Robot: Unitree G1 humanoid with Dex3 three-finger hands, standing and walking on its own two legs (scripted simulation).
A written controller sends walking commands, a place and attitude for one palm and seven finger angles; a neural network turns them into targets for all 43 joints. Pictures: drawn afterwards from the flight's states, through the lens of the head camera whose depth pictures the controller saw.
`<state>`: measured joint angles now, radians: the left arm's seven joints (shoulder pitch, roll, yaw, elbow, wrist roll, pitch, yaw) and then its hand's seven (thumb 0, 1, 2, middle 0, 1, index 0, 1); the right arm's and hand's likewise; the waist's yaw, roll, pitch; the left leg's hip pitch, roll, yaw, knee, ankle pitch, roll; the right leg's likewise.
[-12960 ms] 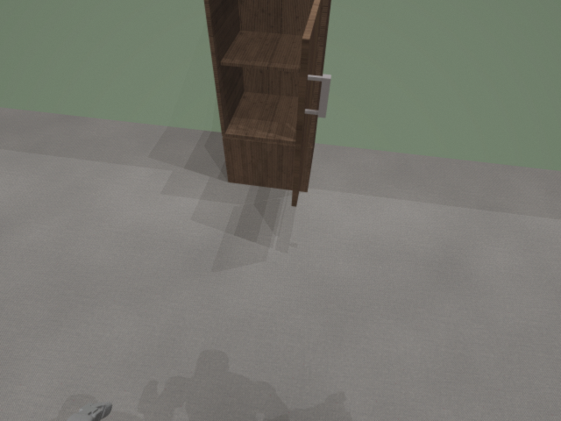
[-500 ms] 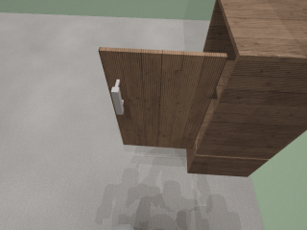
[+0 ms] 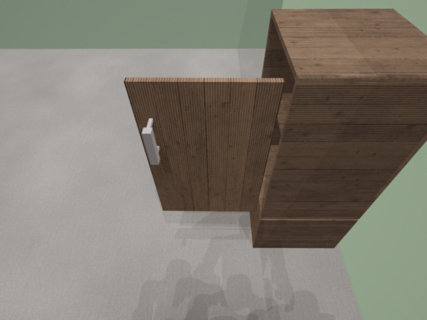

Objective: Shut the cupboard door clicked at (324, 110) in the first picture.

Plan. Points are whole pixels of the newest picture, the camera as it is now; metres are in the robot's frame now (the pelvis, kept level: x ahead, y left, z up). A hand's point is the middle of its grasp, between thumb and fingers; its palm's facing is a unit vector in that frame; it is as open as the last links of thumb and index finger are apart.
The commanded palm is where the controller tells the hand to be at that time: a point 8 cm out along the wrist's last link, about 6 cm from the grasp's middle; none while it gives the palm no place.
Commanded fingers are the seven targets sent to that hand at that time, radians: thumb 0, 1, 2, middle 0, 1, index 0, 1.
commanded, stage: come to a stop and stand still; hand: left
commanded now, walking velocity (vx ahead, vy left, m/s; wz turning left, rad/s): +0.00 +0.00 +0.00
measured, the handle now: (152, 141) +0.56 +0.20 -0.02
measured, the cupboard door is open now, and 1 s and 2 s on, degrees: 89 89 89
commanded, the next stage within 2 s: look again from close up in 0.88 s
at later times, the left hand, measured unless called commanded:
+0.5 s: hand out of the picture +0.00 +0.12 -0.18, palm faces +0.06 -0.99 -0.14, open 7.3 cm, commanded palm none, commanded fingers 0.00 0.90 0.90 -0.20 -0.30 -0.20 -0.30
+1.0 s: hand out of the picture +0.02 +0.15 -0.17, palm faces +0.06 -0.98 -0.18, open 7.4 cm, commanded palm none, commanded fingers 0.00 0.90 0.90 -0.20 -0.30 -0.20 -0.30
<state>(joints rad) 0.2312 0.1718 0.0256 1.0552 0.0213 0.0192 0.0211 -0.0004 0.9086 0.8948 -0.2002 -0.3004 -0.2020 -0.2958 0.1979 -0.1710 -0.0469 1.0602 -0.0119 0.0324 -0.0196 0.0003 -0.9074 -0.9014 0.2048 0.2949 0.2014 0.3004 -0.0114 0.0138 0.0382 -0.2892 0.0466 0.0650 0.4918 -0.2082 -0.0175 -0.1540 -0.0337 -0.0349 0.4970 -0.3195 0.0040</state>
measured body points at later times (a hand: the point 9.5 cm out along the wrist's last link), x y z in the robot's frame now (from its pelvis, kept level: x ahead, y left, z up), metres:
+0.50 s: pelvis +0.02 -0.02 +0.00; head +0.03 -0.02 +0.45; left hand -0.01 +0.18 -0.16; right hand -0.03 -0.22 -0.16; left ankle +0.05 +0.13 -0.74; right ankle -0.03 -0.12 -0.74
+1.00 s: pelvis +0.04 -0.01 +0.00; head +0.05 -0.01 +0.45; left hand +0.02 +0.20 -0.16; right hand +0.05 -0.24 -0.16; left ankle +0.05 +0.13 -0.74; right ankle -0.03 -0.12 -0.74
